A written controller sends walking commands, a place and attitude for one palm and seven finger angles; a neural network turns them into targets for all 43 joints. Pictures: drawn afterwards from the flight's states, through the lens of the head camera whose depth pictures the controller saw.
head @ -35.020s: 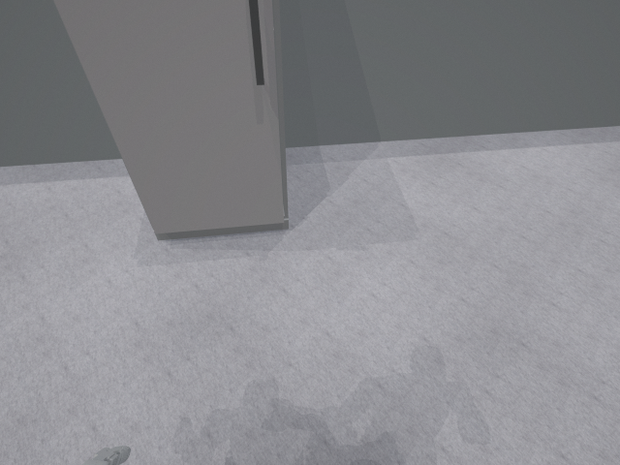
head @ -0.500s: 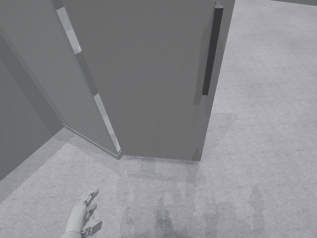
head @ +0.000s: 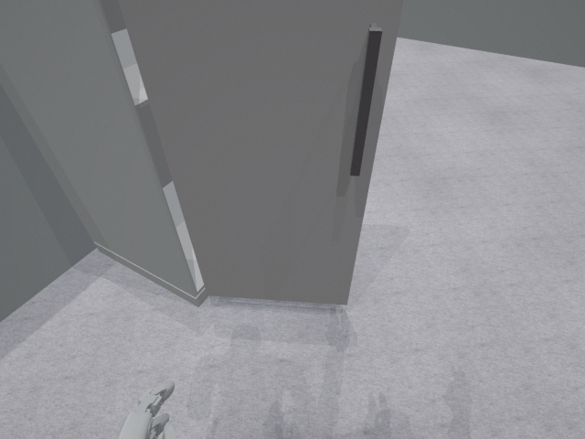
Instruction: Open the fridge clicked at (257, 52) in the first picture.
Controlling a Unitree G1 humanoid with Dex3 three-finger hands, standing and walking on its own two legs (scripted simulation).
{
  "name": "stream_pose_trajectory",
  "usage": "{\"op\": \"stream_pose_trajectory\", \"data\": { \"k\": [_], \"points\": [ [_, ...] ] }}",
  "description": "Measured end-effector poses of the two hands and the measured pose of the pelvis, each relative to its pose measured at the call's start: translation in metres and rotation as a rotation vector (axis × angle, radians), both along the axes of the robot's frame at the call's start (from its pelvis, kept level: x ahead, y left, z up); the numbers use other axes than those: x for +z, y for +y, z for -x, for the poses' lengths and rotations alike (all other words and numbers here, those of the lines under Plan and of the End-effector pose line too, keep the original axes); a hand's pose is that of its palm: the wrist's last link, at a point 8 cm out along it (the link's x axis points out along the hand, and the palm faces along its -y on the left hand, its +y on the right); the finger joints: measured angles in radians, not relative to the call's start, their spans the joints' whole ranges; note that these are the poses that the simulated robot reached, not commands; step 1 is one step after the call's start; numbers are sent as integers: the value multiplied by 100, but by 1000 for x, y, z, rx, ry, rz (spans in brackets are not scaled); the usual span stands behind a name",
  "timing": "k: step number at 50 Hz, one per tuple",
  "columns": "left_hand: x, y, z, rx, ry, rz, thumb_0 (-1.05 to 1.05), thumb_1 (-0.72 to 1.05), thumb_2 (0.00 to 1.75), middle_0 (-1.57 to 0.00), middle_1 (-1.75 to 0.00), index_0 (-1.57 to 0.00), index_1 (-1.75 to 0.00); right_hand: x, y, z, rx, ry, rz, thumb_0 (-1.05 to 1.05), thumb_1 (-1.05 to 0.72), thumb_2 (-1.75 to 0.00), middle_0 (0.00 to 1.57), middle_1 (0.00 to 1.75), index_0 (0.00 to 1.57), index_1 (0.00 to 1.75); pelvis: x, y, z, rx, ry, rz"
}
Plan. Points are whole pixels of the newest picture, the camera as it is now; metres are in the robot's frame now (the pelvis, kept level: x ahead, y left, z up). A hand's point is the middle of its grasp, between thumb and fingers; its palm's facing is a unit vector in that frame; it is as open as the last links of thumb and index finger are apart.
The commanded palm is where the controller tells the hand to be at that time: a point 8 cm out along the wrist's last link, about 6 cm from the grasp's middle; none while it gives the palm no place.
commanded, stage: stop stepping back and stand still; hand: right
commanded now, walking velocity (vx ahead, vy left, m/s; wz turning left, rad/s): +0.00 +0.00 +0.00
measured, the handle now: (362, 107) +0.73 -0.10 +0.13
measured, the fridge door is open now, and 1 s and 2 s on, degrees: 65 65 65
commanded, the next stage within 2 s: let the arm hang, fingers relaxed in 0.10 s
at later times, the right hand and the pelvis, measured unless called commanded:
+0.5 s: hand out of the picture +0.06 -0.17 -0.16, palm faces -0.04 +0.99 -0.16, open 7.4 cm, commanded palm none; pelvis -0.02 +0.00 +0.00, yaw -3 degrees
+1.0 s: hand out of the picture +0.05 -0.27 -0.13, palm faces +0.04 +0.93 -0.36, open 7.4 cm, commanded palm none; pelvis -0.01 -0.01 +0.02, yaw -3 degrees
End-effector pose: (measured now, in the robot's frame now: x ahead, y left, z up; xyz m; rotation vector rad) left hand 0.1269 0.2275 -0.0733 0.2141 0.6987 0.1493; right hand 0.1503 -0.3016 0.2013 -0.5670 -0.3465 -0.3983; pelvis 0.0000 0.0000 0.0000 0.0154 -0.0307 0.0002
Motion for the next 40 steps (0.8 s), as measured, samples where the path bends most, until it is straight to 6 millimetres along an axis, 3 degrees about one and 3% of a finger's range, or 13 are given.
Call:
{"op": "stream_pose_trajectory", "data": {
  "k": [7, 11, 13, 15, 17, 21, 24, 26, 30, 33, 36, 40],
  "points": [
    [-7, -9, -8, -24, 41, -14, 1, 91, 89, -20, -30, -20, -30, -18, -19, 1, -68, 13, -89, 1, -89, -90, 21, 30, 21, 30, -1, -11, -1, 2, -17, 14],
    [-2, -14, -17, -63, 19, 9, 1, 91, 89, -20, -30, -20, -30, -30, -15, -10, -66, 83, -95, 1, -89, -90, 21, 30, 21, 30, 3, -8, -1, -17, -4, 25],
    [-13, -10, -22, -96, 67, 27, 1, 91, 89, -20, -30, -20, -30, -68, -15, -23, -55, 267, -142, 1, -89, -90, 20, 30, 21, 30, 2, -8, 3, -30, 17, 22],
    [-25, -2, -24, -96, 121, 34, 1, 91, 89, -20, -30, -20, -30, -126, -11, -29, -62, 526, -221, 0, -90, -90, 20, 30, 20, 30, 0, -8, 6, -37, 28, 20],
    [-32, 8, -20, -76, 162, 30, 0, 91, 89, -20, -30, -20, -30, -187, 1, -20, -66, 785, -300, 0, -90, -90, 20, 30, 20, 30, -2, -7, 10, -45, 27, 21],
    [-35, 28, 8, -25, 266, -18, 0, 91, 89, -20, -30, -20, -30, -284, 38, 30, -64, 1193, -456, 1, -90, -90, 20, 30, 20, 30, -3, -4, 15, -51, 6, 24],
    [-34, 42, 41, 9, 384, -62, 0, 91, 89, -20, -30, -20, -30, -325, 69, 77, -67, 1408, -569, 1, -90, -90, 20, 30, 20, 30, 1, -2, 18, -48, -2, 18],
    [-34, 48, 64, 23, 474, -85, 0, 91, 89, -20, -30, -20, -30, -336, 77, 106, -110, 1483, -636, 1, -93, -90, 20, 30, 21, 30, 4, 1, 20, -51, 1, 10],
    [-34, 56, 102, 43, 627, -106, 0, 91, 89, -20, -30, -20, -30, -340, 64, 149, -209, 1571, -668, 0, -96, -90, 21, 30, 21, 30, 9, 4, 21, -59, 8, -1],
    [-36, 57, 120, 62, 689, -100, 0, 91, 89, -20, -30, -20, -30, -336, 49, 171, -278, 1624, -655, 0, -95, -90, 21, 30, 21, 30, 12, 4, 21, -59, 8, -5],
    [-39, 55, 129, 74, 716, -85, 0, 91, 89, -20, -30, -20, -30, -328, 31, 181, -337, 1650, -627, 0, -93, -90, 21, 30, 21, 30, 13, 3, 19, -56, 5, -6],
    [-43, 50, 128, 74, 714, -64, 0, 91, 89, -20, -30, -20, -30, -317, 9, 175, -381, 1630, -585, 1, -92, -90, 20, 30, 21, 30, 15, 0, 17, -53, 0, -4]
  ]
}}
